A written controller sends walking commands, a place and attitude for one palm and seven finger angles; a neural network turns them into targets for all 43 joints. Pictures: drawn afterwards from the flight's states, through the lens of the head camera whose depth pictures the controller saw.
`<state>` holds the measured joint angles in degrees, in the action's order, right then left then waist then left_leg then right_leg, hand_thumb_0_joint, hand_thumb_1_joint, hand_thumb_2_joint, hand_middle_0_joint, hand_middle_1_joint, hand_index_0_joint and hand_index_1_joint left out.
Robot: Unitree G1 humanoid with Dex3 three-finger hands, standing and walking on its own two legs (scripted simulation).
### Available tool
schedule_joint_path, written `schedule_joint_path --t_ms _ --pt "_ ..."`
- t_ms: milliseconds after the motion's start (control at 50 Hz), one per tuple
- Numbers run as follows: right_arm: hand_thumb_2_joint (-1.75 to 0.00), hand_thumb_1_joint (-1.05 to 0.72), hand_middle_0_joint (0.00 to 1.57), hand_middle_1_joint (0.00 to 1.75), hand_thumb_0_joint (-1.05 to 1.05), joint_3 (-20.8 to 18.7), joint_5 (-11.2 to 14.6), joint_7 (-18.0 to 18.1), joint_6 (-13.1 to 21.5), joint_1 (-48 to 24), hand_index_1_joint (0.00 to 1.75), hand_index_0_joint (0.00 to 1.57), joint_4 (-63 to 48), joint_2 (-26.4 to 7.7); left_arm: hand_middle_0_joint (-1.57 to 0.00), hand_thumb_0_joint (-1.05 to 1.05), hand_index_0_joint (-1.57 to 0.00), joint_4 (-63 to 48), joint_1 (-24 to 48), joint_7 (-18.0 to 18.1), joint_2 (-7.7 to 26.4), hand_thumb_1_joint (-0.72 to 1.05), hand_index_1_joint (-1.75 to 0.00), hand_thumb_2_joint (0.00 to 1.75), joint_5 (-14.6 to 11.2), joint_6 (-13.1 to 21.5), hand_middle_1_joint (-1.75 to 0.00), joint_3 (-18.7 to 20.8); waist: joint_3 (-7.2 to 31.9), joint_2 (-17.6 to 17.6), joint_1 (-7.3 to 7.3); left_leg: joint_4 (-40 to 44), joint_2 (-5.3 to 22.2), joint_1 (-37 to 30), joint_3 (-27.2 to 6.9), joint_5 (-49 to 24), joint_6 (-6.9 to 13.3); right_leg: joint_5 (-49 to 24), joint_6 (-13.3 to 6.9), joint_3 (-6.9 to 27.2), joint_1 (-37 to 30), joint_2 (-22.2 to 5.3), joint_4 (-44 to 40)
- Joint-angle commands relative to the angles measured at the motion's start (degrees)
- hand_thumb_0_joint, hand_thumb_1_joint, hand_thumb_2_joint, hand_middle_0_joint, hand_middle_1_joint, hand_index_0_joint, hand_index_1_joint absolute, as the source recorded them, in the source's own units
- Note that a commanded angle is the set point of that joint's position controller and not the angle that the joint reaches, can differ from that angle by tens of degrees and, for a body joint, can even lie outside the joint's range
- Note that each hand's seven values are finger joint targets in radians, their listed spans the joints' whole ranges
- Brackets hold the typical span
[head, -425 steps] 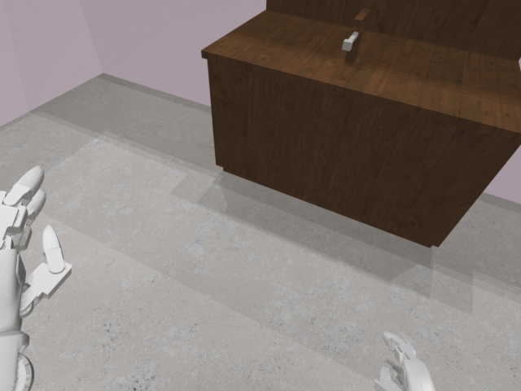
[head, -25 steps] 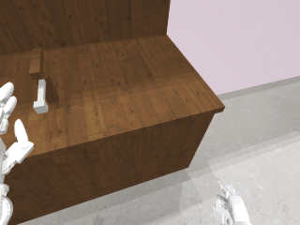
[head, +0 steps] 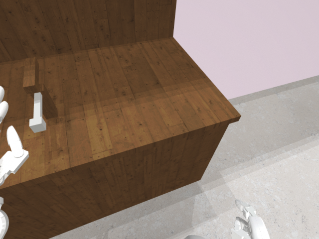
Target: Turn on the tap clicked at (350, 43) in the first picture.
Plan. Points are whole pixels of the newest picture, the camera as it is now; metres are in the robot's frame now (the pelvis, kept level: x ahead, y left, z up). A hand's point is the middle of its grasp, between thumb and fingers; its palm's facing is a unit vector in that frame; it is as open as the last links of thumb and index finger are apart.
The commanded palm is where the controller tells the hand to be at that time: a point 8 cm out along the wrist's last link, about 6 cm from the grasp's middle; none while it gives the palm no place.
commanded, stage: come to a stop and stand still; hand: left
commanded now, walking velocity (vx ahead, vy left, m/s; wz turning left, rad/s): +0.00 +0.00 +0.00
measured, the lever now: (37, 124) +0.36 +0.34 +0.07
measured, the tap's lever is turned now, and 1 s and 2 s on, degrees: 0 0 0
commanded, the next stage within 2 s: look again from close up in 0.98 s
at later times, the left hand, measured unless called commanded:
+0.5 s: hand (7, 144) +0.23 +0.28 +0.18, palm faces +0.48 -0.82 -0.32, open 7.4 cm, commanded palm +0.18 +0.31 +0.19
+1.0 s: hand (3, 136) +0.25 +0.30 +0.18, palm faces +0.46 -0.83 -0.32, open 7.4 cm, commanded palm +0.20 +0.33 +0.19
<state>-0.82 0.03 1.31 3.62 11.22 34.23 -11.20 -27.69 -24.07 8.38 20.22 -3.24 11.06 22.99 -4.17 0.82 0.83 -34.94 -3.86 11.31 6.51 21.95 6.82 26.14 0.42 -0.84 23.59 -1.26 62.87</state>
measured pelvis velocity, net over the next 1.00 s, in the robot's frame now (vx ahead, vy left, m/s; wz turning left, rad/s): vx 0.05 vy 0.04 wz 0.04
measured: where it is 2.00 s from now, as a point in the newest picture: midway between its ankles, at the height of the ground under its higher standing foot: outside the picture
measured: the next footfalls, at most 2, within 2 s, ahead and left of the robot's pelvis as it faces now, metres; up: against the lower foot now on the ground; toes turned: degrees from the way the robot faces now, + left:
right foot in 0.18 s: +0.13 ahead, -0.06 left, +0.00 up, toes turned +3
left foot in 0.36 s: +0.08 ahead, +0.13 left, +0.00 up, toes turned +5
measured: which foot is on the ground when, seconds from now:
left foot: down 0.00-0.20, up 0.22-0.34, down 0.36-1.00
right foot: up 0.00-0.16, down 0.18-1.00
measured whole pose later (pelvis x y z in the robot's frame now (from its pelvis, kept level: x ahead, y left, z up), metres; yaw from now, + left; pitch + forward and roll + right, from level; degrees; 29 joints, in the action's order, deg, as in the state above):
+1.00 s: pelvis +0.05 +0.04 +0.02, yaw +2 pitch -2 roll -1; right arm 1.2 0.1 4.1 3.2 9.0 32.6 -11.5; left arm -27.2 -25.5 8.0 18.9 -4.1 7.3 18.8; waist -2.1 0.0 -1.7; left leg -22.7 -2.0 8.3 0.5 12.9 2.6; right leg 6.7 -0.6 -2.8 10.2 0.7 18.4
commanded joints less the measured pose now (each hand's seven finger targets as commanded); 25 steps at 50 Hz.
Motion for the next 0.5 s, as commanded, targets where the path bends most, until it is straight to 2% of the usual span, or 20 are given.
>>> schedule_joint_path --t_ms 0,20,60,100,120,140,160,180,200,220,240,280,300,320,340,360,380,400,440,480 --pt "-0.90 -0.90 0.20 0.30 0.00 -1.2 -0.3 0.3 4.0 -5.7 0.30 0.20 -10.0 -6.9 -0.20 0.00 -0.20 -14.8 1.8 0.2 9.5 0.90 -0.30 0.90 0.4 3.2 -0.30 4.3 6.4 -8.1 -0.67 15.4 13.3 -9.1 -14.2 -41.6 -2.5 -7.7 -0.7 -4.8 5.7 -0.3 -13.2" --pt "-0.90 -0.90 0.20 0.30 0.00 -0.9 -0.5 0.5 4.2 -5.4 0.30 0.20 -10.3 -7.0 -0.20 0.00 -0.20 -14.1 -0.6 0.1 9.3 0.90 -0.30 0.90 0.4 2.9 -0.30 4.4 6.2 -9.3 -0.81 15.7 12.0 -5.3 -11.6 -41.3 -4.5 -10.7 -0.9 -5.9 -0.5 0.3 -19.1" --pt "-0.90 -0.90 0.20 0.30 0.00 -0.4 -0.9 1.3 4.2 -5.4 0.30 0.20 -10.8 -7.1 -0.20 0.00 -0.20 -12.7 -3.9 0.2 9.6 0.90 -0.30 0.90 0.0 2.6 -0.30 5.1 7.6 -10.4 -1.13 14.8 11.9 -0.6 -9.1 -36.8 -6.0 -14.5 -1.3 -6.4 -9.9 1.4 -26.2" --pt "-0.90 -0.90 0.20 0.30 0.00 -0.2 -1.0 2.0 3.7 -5.8 0.30 0.20 -11.3 -7.4 -0.20 0.00 -0.20 -12.2 -2.9 0.2 10.5 0.90 -0.30 0.90 -0.3 2.6 -0.30 6.4 9.2 -7.4 -1.49 11.7 11.7 5.8 -9.0 -31.7 -7.5 -18.3 -1.8 -6.8 -20.2 2.1 -33.1" --pt "-0.90 -0.90 0.20 0.30 0.00 -0.4 -0.9 2.1 3.5 -6.0 0.30 0.20 -11.4 -7.5 -0.20 0.00 -0.20 -11.8 -1.4 0.3 11.0 0.90 -0.30 0.90 -0.4 2.7 -0.30 6.7 10.3 -6.0 -1.91 8.0 11.4 10.9 -9.2 -27.1 -8.4 -20.7 -2.6 -5.0 -27.0 1.4 -36.1" --pt "-0.90 -0.90 0.20 0.30 0.00 -0.6 -0.9 2.2 3.4 -5.8 0.30 0.20 -11.4 -7.8 -0.20 0.00 -0.20 -11.1 -0.3 0.3 11.6 0.90 -0.30 0.90 -0.2 2.7 -0.30 7.1 11.5 -2.7 -2.34 0.7 9.6 18.5 -9.0 -21.1 -9.0 -24.6 -5.2 1.3 -34.2 -2.4 -35.7" --pt "-0.90 -0.90 0.20 0.30 0.00 -1.0 -0.7 2.0 3.5 -4.9 0.30 0.20 -11.2 -7.8 -0.20 0.00 -0.20 -10.1 1.0 0.3 11.9 0.90 -0.30 0.90 -0.6 2.7 -0.30 6.9 12.6 4.0 -2.13 -10.6 5.3 21.1 -7.6 -13.1 -9.4 -25.1 -10.2 13.1 -32.6 -10.2 -37.9" --pt "-0.90 -0.90 0.20 0.30 0.00 -1.6 -0.3 1.4 3.6 -4.8 0.30 0.20 -11.2 -8.0 -0.20 0.00 -0.20 -9.1 1.5 -0.2 10.6 0.90 -0.30 0.90 -1.1 2.9 -0.30 6.0 11.9 9.5 -1.17 -21.7 3.2 20.2 -8.2 1.3 -8.2 -20.3 -14.8 27.3 -25.1 -18.9 -44.5" --pt "-0.90 -0.90 0.20 0.30 0.00 -2.3 0.4 0.6 3.1 -3.1 0.30 0.20 -10.3 -8.3 -0.20 0.00 -0.20 -10.3 3.2 -0.5 9.3 0.90 -0.30 0.90 -1.1 2.8 -0.30 4.4 11.4 11.6 -0.73 -26.3 4.2 17.9 -10.0 8.7 -6.9 -8.0 -14.7 30.1 -18.3 -20.8 -49.5" --pt "-0.90 -0.90 0.20 0.30 0.00 -1.8 0.6 0.5 2.8 -3.7 0.30 0.20 -10.2 -8.1 -0.20 0.00 -0.20 -12.1 5.4 -0.2 9.8 0.90 -0.30 0.90 -0.9 2.7 -0.30 4.5 8.3 7.9 -0.88 -24.9 6.2 16.6 -11.7 8.9 -6.5 -1.4 -13.5 27.5 -12.8 -20.4 -51.1" --pt "-0.90 -0.90 0.20 0.30 0.00 -0.6 0.6 0.5 2.5 -4.8 0.30 0.20 -9.5 -7.1 -0.20 0.00 -0.20 -12.7 6.2 0.0 9.3 0.90 -0.30 0.90 -0.4 2.4 -0.30 3.7 7.3 4.8 -0.86 -18.2 8.2 12.5 -12.1 8.2 -5.9 -1.2 -11.8 22.4 -8.6 -18.8 -50.3" --pt "-0.90 -0.90 0.20 0.30 0.00 0.4 0.0 1.5 2.3 -6.5 0.30 0.20 -8.2 -6.3 -0.20 0.00 -0.20 -16.3 7.5 0.9 8.8 0.90 -0.30 0.90 0.0 2.1 -0.30 2.4 9.8 -2.4 -0.48 -0.4 6.7 -0.6 -8.3 2.6 -5.1 -3.3 -7.9 12.5 -3.8 -13.2 -46.5" --pt "-0.90 -0.90 0.20 0.30 0.00 0.8 -0.2 2.2 2.5 -6.1 0.30 0.20 -8.0 -5.9 -0.20 0.00 -0.20 -16.8 7.0 1.3 8.3 0.90 -0.30 0.90 0.1 1.9 -0.30 1.6 10.2 -5.8 -0.41 5.4 4.0 -4.4 -5.6 -2.5 -5.8 -1.2 -5.5 7.0 -3.8 -8.6 -44.3" --pt "-0.90 -0.90 0.20 0.30 0.00 0.4 -0.5 2.7 3.0 -6.8 0.30 0.20 -8.5 -6.8 -0.20 0.00 -0.20 -17.3 7.3 1.7 8.5 0.90 -0.30 0.90 -0.1 1.5 -0.30 1.2 8.5 -9.2 -1.02 11.9 6.1 -1.1 -10.7 0.3 -5.2 0.2 -3.3 4.3 -5.8 -4.8 -41.0" --pt "-0.90 -0.90 0.20 0.30 0.00 0.2 -0.3 3.1 3.3 -7.2 0.30 0.20 -9.5 -7.0 -0.20 0.00 -0.20 -16.5 7.0 2.1 8.9 0.90 -0.30 0.90 0.2 1.2 -0.30 2.0 6.9 -8.0 -1.90 16.8 9.2 5.3 -14.8 5.6 -4.0 -1.1 -1.2 2.3 -10.2 -1.8 -40.3" --pt "-0.90 -0.90 0.20 0.30 0.00 -0.1 0.2 3.4 3.5 -7.2 0.30 0.20 -10.0 -7.0 -0.20 0.00 -0.20 -14.8 5.8 2.2 9.3 0.90 -0.30 0.90 0.4 0.7 -0.30 2.8 5.7 -5.7 -2.09 18.3 9.8 10.3 -15.0 11.6 -3.9 -0.9 -0.4 3.1 -13.5 -0.9 -41.7" --pt "-0.90 -0.90 0.20 0.30 0.00 0.3 0.1 3.8 3.4 -7.1 0.30 0.20 -9.4 -6.7 -0.20 0.00 -0.20 -13.5 5.0 2.1 10.6 0.90 -0.30 0.90 0.6 0.0 -0.30 4.4 3.8 -6.2 -1.89 21.0 9.4 12.0 -15.4 14.1 -4.3 -1.2 -0.4 2.7 -13.5 -0.2 -41.0" --pt "-0.90 -0.90 0.20 0.30 0.00 0.7 0.0 3.8 3.6 -7.2 0.30 0.20 -9.7 -6.4 -0.20 0.00 -0.20 -13.1 6.9 1.9 8.2 0.90 -0.30 0.90 1.1 -0.1 -0.30 2.1 2.0 -7.6 -1.62 23.8 10.0 15.3 -16.8 15.5 -4.3 -5.2 -0.1 1.3 -16.3 1.0 -39.3" --pt "-0.90 -0.90 0.20 0.30 0.00 0.5 -0.1 3.8 4.3 -6.7 0.30 0.20 -9.9 -6.0 -0.20 0.00 -0.20 -10.9 7.6 1.8 8.1 0.90 -0.30 0.90 1.6 0.2 -0.30 2.0 3.1 -7.5 -1.88 23.8 10.2 15.1 -15.8 10.6 -4.2 -13.1 0.0 1.0 -20.0 1.5 -38.8" --pt "-0.90 -0.90 0.20 0.30 0.00 0.2 -0.4 3.5 4.9 -6.7 0.30 0.20 -9.8 -6.5 -0.20 0.00 -0.20 -10.1 6.3 1.4 8.1 0.90 -0.30 0.90 1.5 0.1 -0.30 1.7 6.2 -5.7 -1.96 20.2 7.9 10.3 -12.9 -1.0 -5.1 -18.3 -0.4 1.8 -21.4 1.2 -41.8"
